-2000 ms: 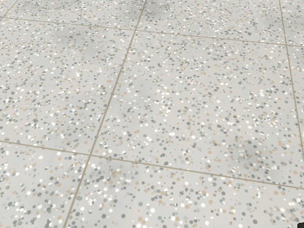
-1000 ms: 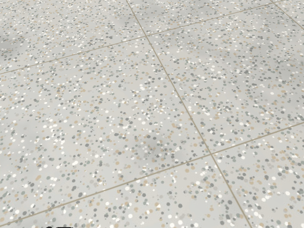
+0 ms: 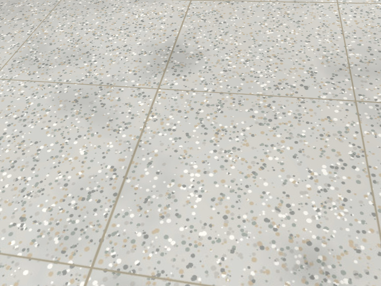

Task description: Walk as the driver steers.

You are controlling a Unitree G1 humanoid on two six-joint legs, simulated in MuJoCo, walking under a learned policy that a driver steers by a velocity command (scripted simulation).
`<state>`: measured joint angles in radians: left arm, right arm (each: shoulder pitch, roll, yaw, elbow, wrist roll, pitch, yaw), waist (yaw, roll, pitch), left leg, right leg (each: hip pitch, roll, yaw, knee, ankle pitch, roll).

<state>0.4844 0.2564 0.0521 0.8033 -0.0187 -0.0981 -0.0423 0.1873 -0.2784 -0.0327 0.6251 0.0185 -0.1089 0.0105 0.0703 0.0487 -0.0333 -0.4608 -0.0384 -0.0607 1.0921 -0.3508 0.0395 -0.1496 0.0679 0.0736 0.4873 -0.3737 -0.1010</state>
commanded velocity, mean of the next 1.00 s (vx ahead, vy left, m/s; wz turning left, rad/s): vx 0.93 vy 0.00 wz -0.18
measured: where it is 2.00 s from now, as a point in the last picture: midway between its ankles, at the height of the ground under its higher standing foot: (264, 76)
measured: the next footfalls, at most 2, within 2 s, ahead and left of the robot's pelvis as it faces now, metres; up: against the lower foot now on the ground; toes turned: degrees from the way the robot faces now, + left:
left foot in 0.26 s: +0.39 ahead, +0.12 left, +0.00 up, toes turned -21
right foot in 0.68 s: +0.63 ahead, -0.36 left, +0.00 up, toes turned -25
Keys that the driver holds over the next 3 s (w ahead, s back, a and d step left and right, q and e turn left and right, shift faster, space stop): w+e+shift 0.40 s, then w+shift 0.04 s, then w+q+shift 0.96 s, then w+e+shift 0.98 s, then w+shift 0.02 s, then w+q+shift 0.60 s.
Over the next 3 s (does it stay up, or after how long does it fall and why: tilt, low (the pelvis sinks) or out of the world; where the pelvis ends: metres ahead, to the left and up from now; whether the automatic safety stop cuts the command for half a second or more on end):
stays up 2.52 -0.47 -0.04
